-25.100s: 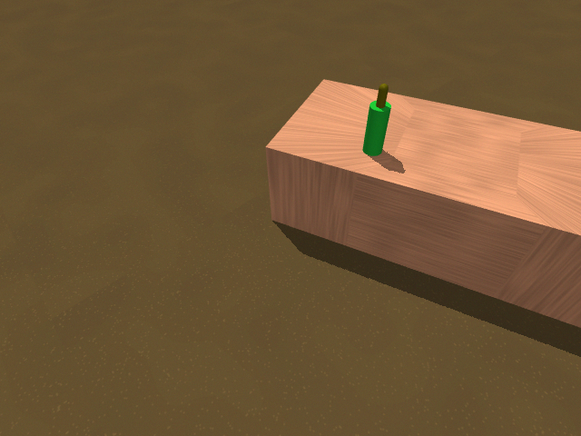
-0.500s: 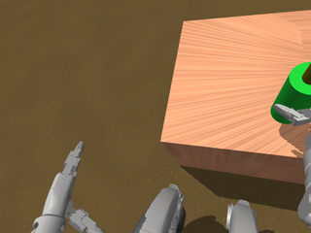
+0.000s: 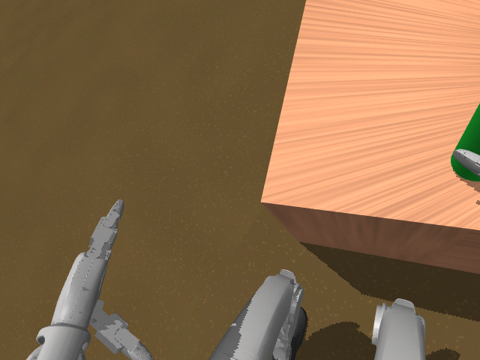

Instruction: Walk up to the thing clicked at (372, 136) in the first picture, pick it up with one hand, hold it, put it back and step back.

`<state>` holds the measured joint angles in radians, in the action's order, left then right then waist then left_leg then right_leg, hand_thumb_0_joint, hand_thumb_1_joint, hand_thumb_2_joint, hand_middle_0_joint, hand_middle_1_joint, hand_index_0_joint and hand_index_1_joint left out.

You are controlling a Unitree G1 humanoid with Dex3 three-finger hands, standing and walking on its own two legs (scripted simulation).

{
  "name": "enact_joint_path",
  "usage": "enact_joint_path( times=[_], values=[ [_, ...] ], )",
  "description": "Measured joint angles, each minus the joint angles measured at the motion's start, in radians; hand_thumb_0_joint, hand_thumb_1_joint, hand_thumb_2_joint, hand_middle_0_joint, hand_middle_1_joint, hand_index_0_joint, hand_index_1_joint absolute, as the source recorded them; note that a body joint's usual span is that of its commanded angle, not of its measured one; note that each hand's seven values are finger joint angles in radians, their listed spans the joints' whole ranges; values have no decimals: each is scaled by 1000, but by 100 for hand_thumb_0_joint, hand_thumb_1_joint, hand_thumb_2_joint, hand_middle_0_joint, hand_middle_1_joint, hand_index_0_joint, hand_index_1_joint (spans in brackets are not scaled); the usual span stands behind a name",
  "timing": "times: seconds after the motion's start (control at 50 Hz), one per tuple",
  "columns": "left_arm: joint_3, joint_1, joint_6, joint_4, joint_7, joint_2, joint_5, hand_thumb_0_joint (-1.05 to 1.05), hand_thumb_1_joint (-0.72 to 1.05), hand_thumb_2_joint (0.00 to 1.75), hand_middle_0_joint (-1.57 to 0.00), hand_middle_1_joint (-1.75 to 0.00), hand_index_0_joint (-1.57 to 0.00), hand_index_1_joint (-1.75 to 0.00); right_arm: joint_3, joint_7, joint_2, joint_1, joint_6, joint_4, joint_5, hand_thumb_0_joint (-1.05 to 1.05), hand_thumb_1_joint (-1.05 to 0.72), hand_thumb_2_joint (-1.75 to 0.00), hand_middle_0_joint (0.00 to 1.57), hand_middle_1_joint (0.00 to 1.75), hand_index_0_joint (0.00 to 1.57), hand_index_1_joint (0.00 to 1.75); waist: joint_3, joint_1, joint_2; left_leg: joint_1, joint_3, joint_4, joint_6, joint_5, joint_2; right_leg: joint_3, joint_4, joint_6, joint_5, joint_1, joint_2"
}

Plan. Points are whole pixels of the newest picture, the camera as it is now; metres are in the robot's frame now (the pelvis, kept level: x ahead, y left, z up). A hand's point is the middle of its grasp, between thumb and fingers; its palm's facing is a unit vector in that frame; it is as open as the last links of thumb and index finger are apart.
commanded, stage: lower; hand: right
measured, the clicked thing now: out of the picture +0.50 -0.21 -0.02
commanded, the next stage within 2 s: loosen in 0.04 s
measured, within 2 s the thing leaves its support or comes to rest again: rests again in 1.30 s
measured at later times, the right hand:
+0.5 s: hand out of the picture +0.51 -0.23 -0.06, palm faces +0.26 +0.97 +0.01, open 10.3 cm
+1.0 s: hand out of the picture +0.52 -0.23 -0.05, palm faces +0.25 +0.97 +0.00, open 14.5 cm
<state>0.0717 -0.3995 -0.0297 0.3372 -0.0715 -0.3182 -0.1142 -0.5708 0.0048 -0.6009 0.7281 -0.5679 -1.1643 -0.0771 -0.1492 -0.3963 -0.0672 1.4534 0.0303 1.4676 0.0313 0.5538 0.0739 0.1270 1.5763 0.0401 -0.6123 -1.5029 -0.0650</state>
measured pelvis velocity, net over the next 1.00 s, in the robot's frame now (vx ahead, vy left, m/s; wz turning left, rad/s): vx -0.02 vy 0.00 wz -0.01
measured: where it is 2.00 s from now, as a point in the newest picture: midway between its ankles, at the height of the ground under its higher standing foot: outside the picture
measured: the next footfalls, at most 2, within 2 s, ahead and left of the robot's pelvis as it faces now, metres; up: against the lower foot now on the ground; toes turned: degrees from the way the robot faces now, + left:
none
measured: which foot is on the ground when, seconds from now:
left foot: down 0.00-1.00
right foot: down 0.00-1.00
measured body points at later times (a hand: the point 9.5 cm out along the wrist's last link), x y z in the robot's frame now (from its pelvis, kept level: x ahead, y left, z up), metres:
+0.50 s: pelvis -0.01 +0.00 -0.01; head +0.18 -0.09 +0.38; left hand +0.18 +0.25 +0.11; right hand +0.49 -0.28 -0.06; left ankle +0.07 +0.14 -0.55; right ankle +0.04 -0.13 -0.55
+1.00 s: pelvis -0.02 +0.00 -0.02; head +0.18 -0.08 +0.37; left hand +0.16 +0.25 +0.11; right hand +0.50 -0.28 -0.04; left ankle +0.07 +0.14 -0.55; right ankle +0.04 -0.13 -0.55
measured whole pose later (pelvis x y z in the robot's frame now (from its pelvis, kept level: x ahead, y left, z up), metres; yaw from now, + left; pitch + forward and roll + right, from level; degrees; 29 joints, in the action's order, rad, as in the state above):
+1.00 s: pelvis -0.02 +0.00 -0.02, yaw +0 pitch +31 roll +6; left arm 0.12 -0.48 -0.05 0.49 -0.08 -0.34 -0.07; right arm -0.61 -0.05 -0.68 0.84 -0.54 -1.18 -0.07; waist -0.14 -0.41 -0.05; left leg 1.55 0.03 1.55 0.03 0.55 0.07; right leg 0.13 1.65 0.04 -0.60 -1.60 -0.05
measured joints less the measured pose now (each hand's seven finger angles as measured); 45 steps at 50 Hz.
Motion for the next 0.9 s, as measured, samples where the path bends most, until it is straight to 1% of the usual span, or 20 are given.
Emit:
enact_joint_path(
  times=[0.1, 0.2, 0.3, 0.42, 0.5, 0.62, 0.76, 0.9],
  values=[
    [3, -7, -7, 33, -1, 2, 6, -1, -52, 4, -5, -4, -6, -4, 6, -2, -6, 2, 2, -15, 2, -5, 58, -102, 67, 108, 82, 117, 3, -3, 5, 2, 8, 4, -3, -1, -2, 9, 4, 3, 3, -5, 3],
    [0, -13, -17, 59, -5, -2, 9, -1, -52, 4, -5, -4, -6, -4, -6, -1, -16, 8, 2, -30, 7, -5, 58, -102, 67, 108, 82, 117, 13, -6, 13, 17, 9, 18, -3, -1, -1, 10, 18, 3, 3, -19, 4],
    [9, -25, -21, 76, -4, -12, 13, -1, -50, 3, -6, -5, -7, -4, -22, -9, -20, 4, 6, -6, 15, -4, 57, -98, 70, 104, 85, 113, 16, -9, 9, 38, 4, 37, -3, 1, -1, 6, 32, 4, 2, -36, 4],
    [16, -32, -16, 81, -1, -18, 15, -1, -49, 2, -6, -5, -8, -4, -21, -19, -27, 8, 9, 9, 14, -3, 51, -84, 77, 93, 89, 100, 11, -11, 7, 47, 7, 48, -5, 3, 0, 9, 41, 6, 0, -45, 3],
    [19, -34, -16, 85, 1, -18, 17, -1, -49, 2, -6, -5, -8, -4, -24, -26, -27, 25, 7, 21, 24, -3, 46, -71, 85, 87, 92, 90, 8, -9, 9, 47, 9, 48, -5, 3, 0, 12, 44, 7, 0, -46, 3],
    [26, -43, -16, 97, -2, -14, 20, -1, -50, 3, -6, -5, -7, -4, -18, -37, -51, 75, 1, -6, 17, -2, 44, -54, 91, 78, 91, 77, -3, -11, 24, 53, 11, 52, -3, 4, -4, 14, 49, 5, 1, -55, 8],
    [30, -61, -13, 135, -8, -6, 29, -1, -52, 4, -6, -5, -7, -5, -28, -49, -71, 124, 18, -55, 9, -1, 45, -37, 84, 63, 84, 62, 2, -13, 40, 77, 4, 68, 1, 2, -9, 7, 60, 1, 6, -77, 14],
    [36, -76, -12, 166, -11, -14, 36, -1, -53, 4, -6, -5, -7, -5, -45, -49, -72, 118, 26, -35, 7, -1, 47, -25, 68, 47, 68, 46, 13, -11, 31, 96, -2, 81, 2, -4, -7, 2, 68, 1, 12, -91, 14]
  ],
)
